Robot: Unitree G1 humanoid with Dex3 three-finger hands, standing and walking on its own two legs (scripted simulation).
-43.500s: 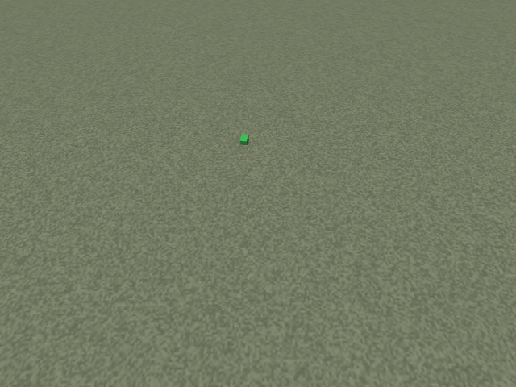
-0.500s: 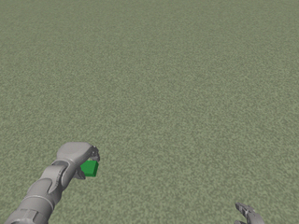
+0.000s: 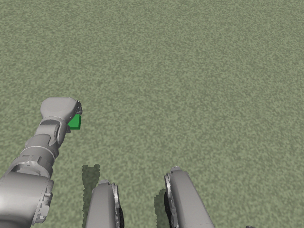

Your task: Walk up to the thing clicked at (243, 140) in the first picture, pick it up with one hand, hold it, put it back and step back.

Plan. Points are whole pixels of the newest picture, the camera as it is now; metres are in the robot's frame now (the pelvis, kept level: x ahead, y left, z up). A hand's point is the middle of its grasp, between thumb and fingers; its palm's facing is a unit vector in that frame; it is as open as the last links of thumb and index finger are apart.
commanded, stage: crouch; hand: left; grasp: from above
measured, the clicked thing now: (68, 121) +0.46 +0.20 -0.14
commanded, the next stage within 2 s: lower in 1.50 s
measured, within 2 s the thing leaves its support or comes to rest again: neither
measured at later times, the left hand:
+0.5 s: hand (81, 128) +0.49 +0.20 -0.30, palm faces -0.44 +0.05 -0.89, open 7.0 cm
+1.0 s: hand (86, 129) +0.51 +0.20 -0.37, palm faces -0.46 +0.05 -0.88, open 7.1 cm
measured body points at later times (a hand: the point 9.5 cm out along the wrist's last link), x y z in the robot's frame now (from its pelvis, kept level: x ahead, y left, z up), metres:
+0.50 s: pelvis -0.01 +0.00 -0.15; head +0.23 +0.03 +0.23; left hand +0.51 +0.20 -0.25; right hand +0.03 -0.28 -0.27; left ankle +0.06 +0.12 -0.55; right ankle +0.08 -0.15 -0.55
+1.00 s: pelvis -0.02 +0.00 -0.22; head +0.24 +0.04 +0.14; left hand +0.53 +0.20 -0.32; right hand -0.02 -0.28 -0.32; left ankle +0.06 +0.12 -0.55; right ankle +0.08 -0.15 -0.55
